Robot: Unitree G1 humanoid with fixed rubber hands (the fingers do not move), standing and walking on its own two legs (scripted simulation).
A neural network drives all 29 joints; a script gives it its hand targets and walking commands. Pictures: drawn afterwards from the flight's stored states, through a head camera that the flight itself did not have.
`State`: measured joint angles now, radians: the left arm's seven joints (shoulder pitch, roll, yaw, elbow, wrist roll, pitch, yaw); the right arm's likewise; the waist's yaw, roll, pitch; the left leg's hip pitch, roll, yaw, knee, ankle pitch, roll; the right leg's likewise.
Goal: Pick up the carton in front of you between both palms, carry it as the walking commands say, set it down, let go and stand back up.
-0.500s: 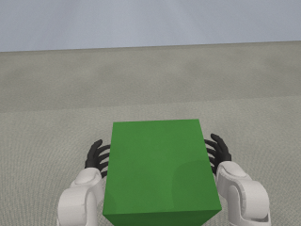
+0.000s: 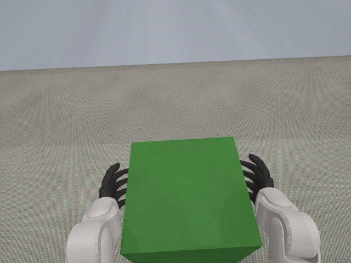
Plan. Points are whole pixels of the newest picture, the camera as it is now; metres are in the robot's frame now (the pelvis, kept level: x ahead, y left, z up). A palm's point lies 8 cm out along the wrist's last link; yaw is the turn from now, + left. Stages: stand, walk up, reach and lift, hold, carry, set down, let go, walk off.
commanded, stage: carry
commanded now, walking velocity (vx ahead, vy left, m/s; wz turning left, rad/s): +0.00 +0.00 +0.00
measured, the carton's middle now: (185, 208) +0.23 +0.00 +0.01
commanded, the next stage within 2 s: hold in 1.50 s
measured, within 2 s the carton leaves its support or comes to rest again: neither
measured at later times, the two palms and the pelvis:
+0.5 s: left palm (109, 199) +0.24 +0.16 +0.07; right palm (255, 187) +0.24 -0.14 +0.08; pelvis +0.01 +0.01 +0.00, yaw +0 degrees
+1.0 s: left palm (111, 202) +0.25 +0.17 +0.02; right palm (244, 190) +0.26 -0.13 +0.03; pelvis -0.02 +0.01 +0.00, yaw +0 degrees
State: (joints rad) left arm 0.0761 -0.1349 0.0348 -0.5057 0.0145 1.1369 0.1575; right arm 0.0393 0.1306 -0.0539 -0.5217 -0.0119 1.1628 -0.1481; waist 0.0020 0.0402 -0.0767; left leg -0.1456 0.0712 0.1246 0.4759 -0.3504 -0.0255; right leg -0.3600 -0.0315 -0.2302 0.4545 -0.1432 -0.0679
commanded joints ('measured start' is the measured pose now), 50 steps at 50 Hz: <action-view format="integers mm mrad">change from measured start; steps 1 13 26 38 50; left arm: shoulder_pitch -325 -312 -427 -520 -705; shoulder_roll -705 -649 -559 -564 -685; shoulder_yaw -527 -520 -496 -427 -351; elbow -111 -90 66 308 606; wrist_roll -169 -162 -112 -45 23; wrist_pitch -15 -4 -55 -215 -475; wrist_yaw -46 -31 -98 -180 -279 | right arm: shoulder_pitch -311 -302 -407 -503 -674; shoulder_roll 677 630 525 536 657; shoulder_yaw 573 544 512 428 371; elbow -120 -102 73 316 622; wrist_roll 168 160 113 40 -17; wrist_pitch -35 -29 -77 -246 -500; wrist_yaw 39 25 104 183 285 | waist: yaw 7 -1 0 1 -1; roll -65 -36 -36 -31 -27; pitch -271 -217 -126 -181 -192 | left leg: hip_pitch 2 -33 -110 -98 -109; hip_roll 82 90 84 75 80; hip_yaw -40 -57 -78 -78 -90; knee -52 -15 -95 -100 -72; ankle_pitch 254 404 142 100 109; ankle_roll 3 19 47 52 59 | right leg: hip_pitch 265 237 202 215 211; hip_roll -165 -143 -137 -148 -144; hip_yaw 152 135 154 161 150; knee -7 89 -1 -20 -22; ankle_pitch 455 468 198 138 158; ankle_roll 19 4 23 27 27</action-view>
